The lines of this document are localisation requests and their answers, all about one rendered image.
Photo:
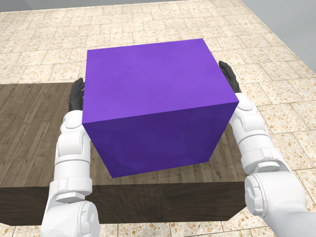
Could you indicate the carton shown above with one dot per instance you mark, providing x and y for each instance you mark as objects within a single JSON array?
[{"x": 155, "y": 106}]

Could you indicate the robot left hand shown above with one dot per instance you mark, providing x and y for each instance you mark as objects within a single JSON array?
[{"x": 76, "y": 96}]

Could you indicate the robot right forearm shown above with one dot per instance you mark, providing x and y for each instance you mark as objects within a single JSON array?
[{"x": 256, "y": 147}]

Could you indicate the right robot upper arm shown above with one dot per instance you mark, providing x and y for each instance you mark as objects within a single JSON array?
[{"x": 278, "y": 199}]

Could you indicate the robot left forearm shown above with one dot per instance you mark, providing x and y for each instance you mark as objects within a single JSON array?
[{"x": 72, "y": 180}]

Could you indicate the pedestal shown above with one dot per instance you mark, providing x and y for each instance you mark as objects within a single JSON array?
[{"x": 31, "y": 115}]

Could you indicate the left robot upper arm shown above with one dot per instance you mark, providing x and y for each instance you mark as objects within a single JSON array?
[{"x": 78, "y": 219}]

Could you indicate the robot right hand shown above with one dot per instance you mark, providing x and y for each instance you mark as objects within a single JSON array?
[{"x": 230, "y": 76}]

